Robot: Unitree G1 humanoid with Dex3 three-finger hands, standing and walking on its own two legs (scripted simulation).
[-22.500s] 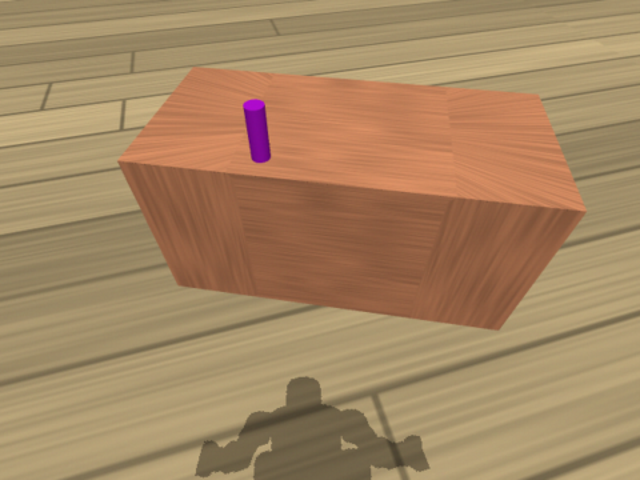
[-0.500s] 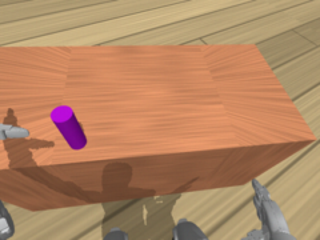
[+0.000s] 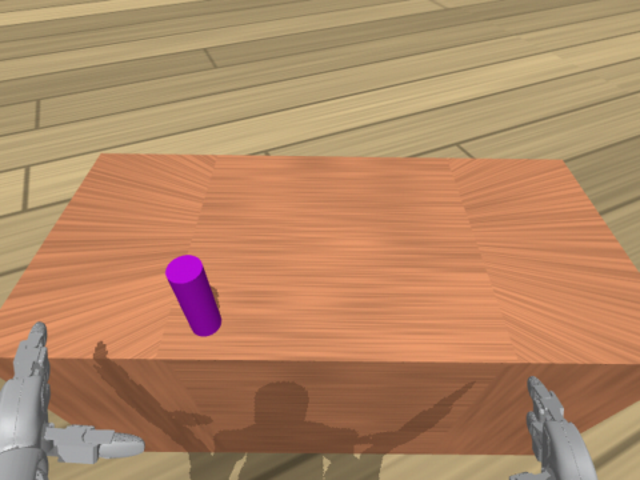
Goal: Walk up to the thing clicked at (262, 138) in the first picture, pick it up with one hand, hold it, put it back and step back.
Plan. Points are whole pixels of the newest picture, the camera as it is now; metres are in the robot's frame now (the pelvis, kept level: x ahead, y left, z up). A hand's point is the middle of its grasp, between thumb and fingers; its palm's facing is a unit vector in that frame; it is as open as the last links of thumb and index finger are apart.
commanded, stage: sink last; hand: left
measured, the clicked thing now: (196, 298) +0.41 +0.21 -0.05
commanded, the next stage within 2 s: home in 0.48 s
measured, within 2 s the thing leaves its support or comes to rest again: neither
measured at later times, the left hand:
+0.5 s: hand out of the picture +0.13 +0.25 +0.03, palm faces +0.32 -0.87 -0.38, open 16.8 cm
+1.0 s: hand out of the picture +0.14 +0.19 -0.06, palm faces +0.17 -0.96 -0.21, open 17.4 cm
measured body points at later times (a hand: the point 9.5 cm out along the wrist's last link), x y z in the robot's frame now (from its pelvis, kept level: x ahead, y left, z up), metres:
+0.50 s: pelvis -0.04 -0.02 -0.01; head -0.04 -0.04 +0.44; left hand +0.11 +0.29 +0.05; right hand +0.11 -0.29 -0.04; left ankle -0.01 +0.13 -0.70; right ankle -0.02 -0.15 -0.70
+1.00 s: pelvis -0.03 +0.00 -0.02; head -0.01 +0.01 +0.43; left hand +0.12 +0.24 -0.04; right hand +0.14 -0.21 -0.04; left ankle -0.01 +0.13 -0.70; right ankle -0.02 -0.15 -0.70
